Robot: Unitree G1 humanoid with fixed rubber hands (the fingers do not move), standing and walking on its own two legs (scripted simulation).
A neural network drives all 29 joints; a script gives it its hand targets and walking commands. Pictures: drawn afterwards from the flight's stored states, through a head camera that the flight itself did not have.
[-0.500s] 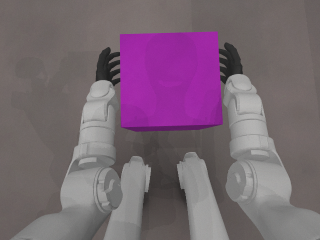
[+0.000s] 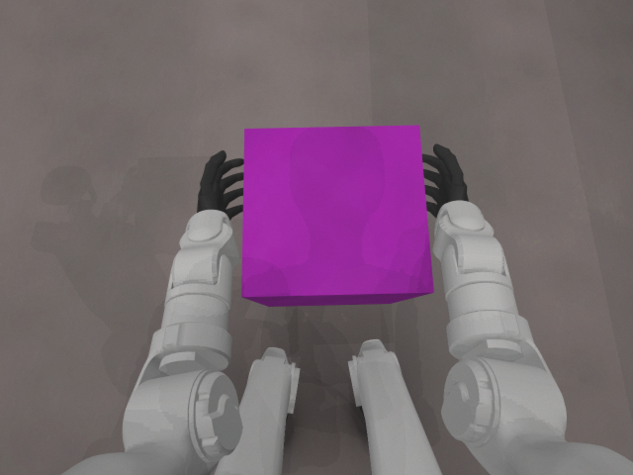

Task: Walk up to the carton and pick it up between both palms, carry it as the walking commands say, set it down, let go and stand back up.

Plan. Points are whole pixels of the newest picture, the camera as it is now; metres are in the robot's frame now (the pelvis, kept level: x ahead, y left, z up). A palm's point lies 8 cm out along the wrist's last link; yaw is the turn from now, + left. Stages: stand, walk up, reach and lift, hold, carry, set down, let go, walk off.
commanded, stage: reach and lift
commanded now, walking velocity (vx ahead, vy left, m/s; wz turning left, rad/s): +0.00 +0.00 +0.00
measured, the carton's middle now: (330, 232) +0.42 -0.02 -0.13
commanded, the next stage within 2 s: none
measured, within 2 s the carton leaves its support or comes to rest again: neither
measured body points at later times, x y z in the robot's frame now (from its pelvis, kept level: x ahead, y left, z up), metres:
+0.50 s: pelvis +0.03 +0.00 +0.07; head +0.18 -0.02 +0.49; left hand +0.42 +0.13 +0.02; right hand +0.42 -0.17 +0.01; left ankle +0.07 +0.14 -0.57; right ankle +0.08 -0.13 -0.57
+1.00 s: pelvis +0.05 +0.00 +0.13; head +0.15 -0.01 +0.57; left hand +0.40 +0.14 +0.09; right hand +0.40 -0.16 +0.08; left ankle +0.07 +0.14 -0.57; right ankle +0.08 -0.13 -0.57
